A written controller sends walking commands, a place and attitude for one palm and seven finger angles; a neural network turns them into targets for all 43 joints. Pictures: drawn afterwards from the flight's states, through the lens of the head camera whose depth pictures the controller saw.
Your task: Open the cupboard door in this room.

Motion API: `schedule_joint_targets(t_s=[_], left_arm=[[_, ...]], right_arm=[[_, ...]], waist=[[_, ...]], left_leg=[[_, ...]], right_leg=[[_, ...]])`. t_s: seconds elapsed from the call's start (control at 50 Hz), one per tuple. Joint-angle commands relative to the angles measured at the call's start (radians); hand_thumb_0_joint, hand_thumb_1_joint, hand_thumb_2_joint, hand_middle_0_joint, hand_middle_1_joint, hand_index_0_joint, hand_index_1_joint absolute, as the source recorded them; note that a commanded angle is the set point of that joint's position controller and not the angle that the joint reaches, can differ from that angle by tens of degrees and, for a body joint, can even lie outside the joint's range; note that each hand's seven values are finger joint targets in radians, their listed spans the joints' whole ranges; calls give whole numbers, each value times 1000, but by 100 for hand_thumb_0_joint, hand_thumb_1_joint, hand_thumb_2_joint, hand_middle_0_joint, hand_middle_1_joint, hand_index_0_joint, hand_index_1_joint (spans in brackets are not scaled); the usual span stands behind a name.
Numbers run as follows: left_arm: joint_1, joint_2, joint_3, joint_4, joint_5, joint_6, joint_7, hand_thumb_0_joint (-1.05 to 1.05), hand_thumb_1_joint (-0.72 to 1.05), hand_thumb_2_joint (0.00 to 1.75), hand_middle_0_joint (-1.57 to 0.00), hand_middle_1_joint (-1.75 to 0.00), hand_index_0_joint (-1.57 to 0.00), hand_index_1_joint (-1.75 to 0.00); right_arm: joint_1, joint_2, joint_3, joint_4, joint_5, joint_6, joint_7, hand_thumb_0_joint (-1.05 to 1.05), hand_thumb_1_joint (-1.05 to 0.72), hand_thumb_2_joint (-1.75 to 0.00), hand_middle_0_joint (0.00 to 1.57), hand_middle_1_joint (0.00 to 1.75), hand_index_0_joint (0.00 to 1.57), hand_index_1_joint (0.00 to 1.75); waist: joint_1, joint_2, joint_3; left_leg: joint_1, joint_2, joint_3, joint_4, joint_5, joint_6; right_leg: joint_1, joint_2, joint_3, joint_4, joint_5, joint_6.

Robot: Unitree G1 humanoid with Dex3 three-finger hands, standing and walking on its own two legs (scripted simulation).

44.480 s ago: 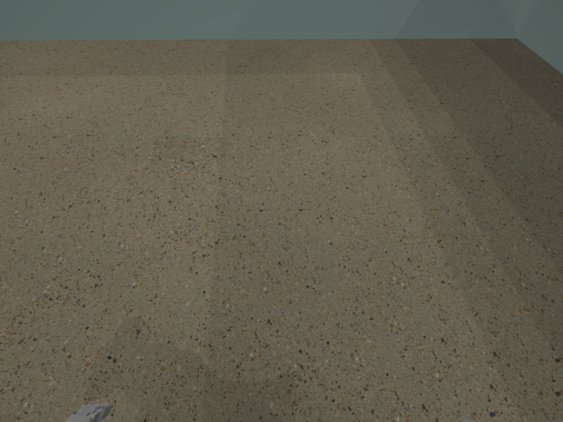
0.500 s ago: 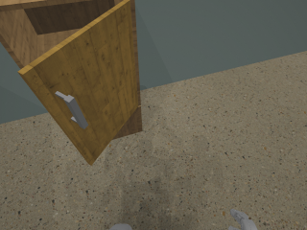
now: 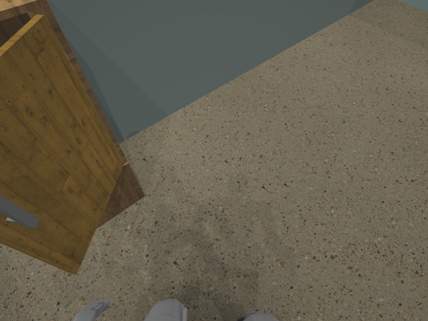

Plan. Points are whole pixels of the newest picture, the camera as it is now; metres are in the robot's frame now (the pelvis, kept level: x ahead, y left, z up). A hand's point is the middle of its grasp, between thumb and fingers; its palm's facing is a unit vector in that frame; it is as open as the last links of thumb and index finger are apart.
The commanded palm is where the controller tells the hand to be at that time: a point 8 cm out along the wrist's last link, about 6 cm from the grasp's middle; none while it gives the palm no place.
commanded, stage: walk to a spot facing it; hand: left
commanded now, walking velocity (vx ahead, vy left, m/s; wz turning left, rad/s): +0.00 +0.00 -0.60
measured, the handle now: (0, 208) +0.30 +0.42 +0.01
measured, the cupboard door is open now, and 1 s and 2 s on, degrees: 41 41 41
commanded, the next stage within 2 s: turn to face it in 1.94 s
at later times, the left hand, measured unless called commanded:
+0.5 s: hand (154, 293) +0.18 +0.14 -0.15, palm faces -0.29 -0.92 -0.27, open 7.4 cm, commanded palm none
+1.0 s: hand (204, 247) +0.28 +0.04 -0.15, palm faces -0.60 -0.78 -0.16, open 7.4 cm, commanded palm none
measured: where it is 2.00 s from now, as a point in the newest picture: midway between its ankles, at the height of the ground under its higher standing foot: (307, 280)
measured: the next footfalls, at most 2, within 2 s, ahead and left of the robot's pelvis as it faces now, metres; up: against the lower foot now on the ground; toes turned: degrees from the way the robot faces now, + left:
left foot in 0.12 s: +0.06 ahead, +0.14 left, +0.00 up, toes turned -2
right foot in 0.42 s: +0.03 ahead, -0.14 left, +0.00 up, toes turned -18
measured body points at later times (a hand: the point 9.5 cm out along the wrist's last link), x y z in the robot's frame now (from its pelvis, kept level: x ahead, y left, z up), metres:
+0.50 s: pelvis +0.01 -0.02 +0.00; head +0.06 -0.05 +0.44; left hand +0.20 +0.19 -0.13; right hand -0.03 -0.28 -0.16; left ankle +0.02 +0.13 -0.68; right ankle +0.00 -0.12 -0.73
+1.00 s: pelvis +0.08 -0.06 +0.01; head +0.13 -0.07 +0.46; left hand +0.31 +0.08 -0.14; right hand -0.08 -0.24 -0.12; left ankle +0.09 +0.09 -0.73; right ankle +0.06 -0.21 -0.67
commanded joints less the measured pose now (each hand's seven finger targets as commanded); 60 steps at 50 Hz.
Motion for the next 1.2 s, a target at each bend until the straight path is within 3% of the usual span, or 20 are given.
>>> schedule_joint_targets(t_s=[0.0,0.06,0.1,0.12,0.22,0.34,0.36,0.38,0.4,0.42,0.68,0.72,0.74,0.84,0.98,1.06,1.08,1.1,1.12,1.18], left_arm=[[15,197,46,-60,2,-20,8,0,90,90,-20,-30,-20,-30],[-36,172,42,-72,-12,-11,3,0,90,90,-20,-30,-20,-30],[-5,71,18,-108,-24,-7,-14,0,90,90,-20,-30,-20,-30],[-37,108,28,-124,-14,-11,-24,0,90,90,-20,-30,-20,-30],[-51,49,21,-81,-12,-12,-45,0,90,90,-20,-30,-20,-30],[-1,54,19,-68,-14,-30,-38,0,90,90,-20,-30,-20,-30],[77,100,30,-41,-11,-34,-32,0,90,90,-20,-30,-20,-30],[148,216,55,-21,0,-41,-14,0,90,90,-20,-30,-20,-30],[200,261,63,-3,-18,-40,-3,0,90,90,-20,-30,-20,-30],[176,243,62,-8,-14,-35,6,0,90,90,-20,-30,-20,-30],[-10,152,50,-49,-10,-37,-15,0,90,90,-20,-30,-20,-30],[-52,44,26,-116,-20,-41,-34,0,90,90,-20,-30,-20,-30],[-130,81,40,-143,-7,-53,-50,0,90,90,-20,-30,-20,-30],[-70,12,21,-63,3,-47,-78,0,90,90,-20,-30,-20,-30],[-201,-5,0,-76,-5,-47,-83,0,90,90,-20,-30,-20,-30],[22,52,20,-5,-3,-61,-71,0,90,90,-20,-30,-20,-30],[212,130,44,55,-1,-75,-59,0,90,90,-20,-30,-20,-30],[375,271,83,87,-6,-84,-36,0,90,90,-20,-30,-20,-30],[366,309,83,94,-32,-77,-22,0,90,90,-20,-30,-20,-30],[76,145,29,12,-21,-81,-6,0,90,90,-20,-30,-20,-30]], right_arm=[[50,-28,-6,-78,3,-34,1,0,-90,-90,20,30,20,30],[160,-51,-6,-47,3,-51,-10,0,-90,-90,20,30,20,30],[182,-215,-33,-65,-19,-67,-18,0,-90,-90,20,30,20,30],[165,-228,-32,-84,-25,-68,-21,0,-90,-90,20,30,20,30],[93,-124,-11,-80,-30,-75,-25,0,-90,-90,20,30,20,30],[145,-158,-36,-49,-17,-61,-10,0,-90,-90,20,30,20,30],[118,-149,-37,-62,-8,-58,-5,0,-90,-90,20,30,20,30],[86,-70,-23,-100,4,-54,0,0,-90,-90,20,30,20,30],[25,-65,-14,-135,3,-41,-6,0,-90,-90,20,30,20,30],[3,-52,-15,-123,5,-32,-11,0,-90,-90,20,30,20,30],[155,-53,-18,-51,-8,-72,5,0,-90,-90,20,30,20,30],[315,-223,-46,-28,-36,-89,-16,0,-90,-90,20,30,20,30],[293,-230,-47,-35,-32,-95,-20,0,-90,-90,20,30,20,30],[225,-75,5,-27,-24,-126,-13,0,-90,-90,20,30,20,30],[313,-88,1,30,-32,-123,-4,0,-90,-90,20,30,20,30],[249,-125,-5,29,-23,-114,3,0,-90,-90,20,30,20,30],[211,-106,2,11,-7,-117,14,0,-90,-90,20,30,20,30],[188,-23,18,-41,14,-120,21,0,-90,-90,20,30,20,30],[72,-40,6,-71,8,-117,13,0,-90,-90,20,30,20,30],[88,-41,-7,-15,-12,-93,14,0,-90,-90,20,30,20,30]], waist=[[17,-133,-172],[-38,-132,-183],[-36,351,-170],[-39,243,-145],[0,196,-147],[0,195,-196],[40,112,-213],[73,-238,-225],[113,-280,-216],[100,-207,-183],[-47,-113,-124],[-116,373,-120],[-110,189,-63],[-24,150,-76],[-59,171,-52],[75,125,-145],[165,7,-244],[219,-291,-369],[213,-219,-274],[45,-130,-114]], left_leg=[[70,-34,3,-219,39,0],[271,-35,-6,-515,193,15],[363,368,-463,-790,142,170],[245,450,-504,-811,152,253],[339,238,-42,-629,765,163],[328,248,56,-468,753,100],[203,218,90,-360,599,55],[-58,80,190,-142,165,-10],[-130,19,75,24,-178,-22],[-154,34,-11,105,-142,-11],[385,-42,13,-552,115,19],[546,424,-555,-869,-320,188],[416,483,-589,-912,-303,249],[419,245,-64,-783,367,132],[394,276,123,-744,527,134],[289,246,212,-433,766,90],[76,197,246,-185,690,51],[-248,21,243,197,-81,-7],[-362,32,42,359,-163,8],[-209,125,-38,270,114,6]], right_leg=[[84,-223,295,-214,178,-161],[-36,-160,276,-149,95,-84],[-279,52,24,232,-295,34],[-253,-4,20,416,-330,44],[-210,-50,-81,411,-217,72],[83,-6,-158,-52,-17,30],[250,-55,-93,-153,162,5],[427,-312,243,-221,461,-84],[373,-440,355,-230,669,-189],[309,-391,336,-225,491,-220],[-174,-135,307,-226,-380,-103],[-496,60,-20,302,-386,13],[-485,-50,17,436,-300,11],[-425,-96,-63,547,-16,40],[-246,-87,-165,183,-10,17],[180,7,-233,23,-16,-44],[513,-61,-125,-25,-44,-92],[754,-407,434,-175,-53,-222],[624,-481,579,-308,-14,-269],[162,-350,302,-386,-199,-181]])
